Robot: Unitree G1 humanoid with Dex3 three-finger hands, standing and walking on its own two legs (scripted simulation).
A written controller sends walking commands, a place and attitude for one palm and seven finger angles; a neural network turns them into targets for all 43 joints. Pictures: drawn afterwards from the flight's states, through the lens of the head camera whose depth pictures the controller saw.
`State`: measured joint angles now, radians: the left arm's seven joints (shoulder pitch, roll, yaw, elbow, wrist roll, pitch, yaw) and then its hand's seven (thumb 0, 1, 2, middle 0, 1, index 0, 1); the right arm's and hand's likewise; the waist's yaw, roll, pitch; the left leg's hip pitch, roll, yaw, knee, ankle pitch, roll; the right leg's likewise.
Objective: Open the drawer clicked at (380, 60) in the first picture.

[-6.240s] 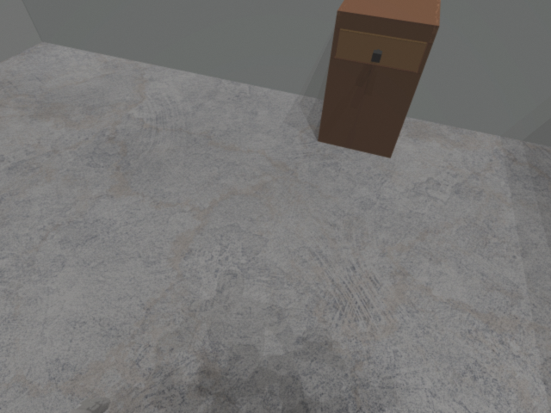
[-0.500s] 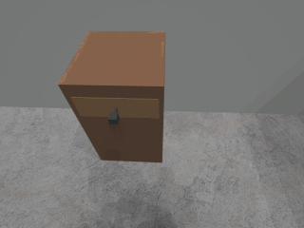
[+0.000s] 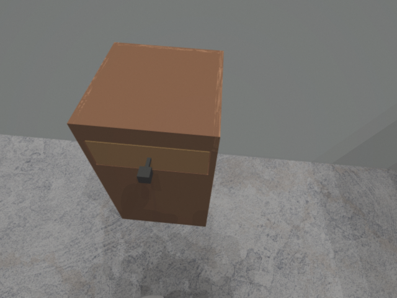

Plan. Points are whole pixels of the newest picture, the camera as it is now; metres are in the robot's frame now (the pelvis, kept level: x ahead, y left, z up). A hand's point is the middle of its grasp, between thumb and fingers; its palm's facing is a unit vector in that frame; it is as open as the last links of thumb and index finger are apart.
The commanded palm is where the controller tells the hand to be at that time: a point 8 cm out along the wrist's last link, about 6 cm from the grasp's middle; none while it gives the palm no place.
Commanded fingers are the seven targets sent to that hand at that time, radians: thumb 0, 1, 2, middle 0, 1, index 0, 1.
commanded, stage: come to a stop and stand still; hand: left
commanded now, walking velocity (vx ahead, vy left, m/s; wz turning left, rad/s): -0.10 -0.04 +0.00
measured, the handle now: (146, 169) +0.49 +0.20 -0.18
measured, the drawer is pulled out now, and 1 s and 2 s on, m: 0.00 0.00 0.00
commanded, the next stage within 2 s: look again from close up in 0.72 s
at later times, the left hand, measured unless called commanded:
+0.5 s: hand out of the picture +0.01 +0.13 -0.17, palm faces +0.06 -0.97 -0.23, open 7.2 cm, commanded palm none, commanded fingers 0.00 0.90 0.90 -0.20 -0.30 -0.20 -0.30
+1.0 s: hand out of the picture -0.05 +0.13 -0.17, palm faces +0.02 -0.98 -0.17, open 7.3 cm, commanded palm none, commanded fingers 0.00 0.90 0.90 -0.20 -0.30 -0.20 -0.30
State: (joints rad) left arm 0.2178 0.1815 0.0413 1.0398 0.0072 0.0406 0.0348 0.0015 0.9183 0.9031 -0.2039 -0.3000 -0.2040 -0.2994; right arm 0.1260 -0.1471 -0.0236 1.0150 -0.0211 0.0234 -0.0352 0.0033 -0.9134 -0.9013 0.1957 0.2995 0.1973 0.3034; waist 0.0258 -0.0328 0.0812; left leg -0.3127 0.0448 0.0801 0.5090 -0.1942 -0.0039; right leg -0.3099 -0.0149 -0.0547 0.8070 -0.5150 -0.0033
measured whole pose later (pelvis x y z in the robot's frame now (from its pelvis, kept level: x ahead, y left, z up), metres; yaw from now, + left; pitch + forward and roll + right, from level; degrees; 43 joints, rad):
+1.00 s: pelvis -0.04 -0.03 +0.00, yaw +1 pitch +0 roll -1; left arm 0.32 0.11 -0.01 1.11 0.02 -0.02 0.04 0.01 0.91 0.90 -0.21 -0.30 -0.21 -0.30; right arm 0.33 -0.15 0.00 1.06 -0.02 -0.01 -0.03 0.00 -0.91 -0.90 0.19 0.30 0.20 0.30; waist -0.02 0.03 0.02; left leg -0.22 0.04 0.01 0.54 -0.32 0.00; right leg -0.23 0.03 -0.08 0.50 -0.28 -0.04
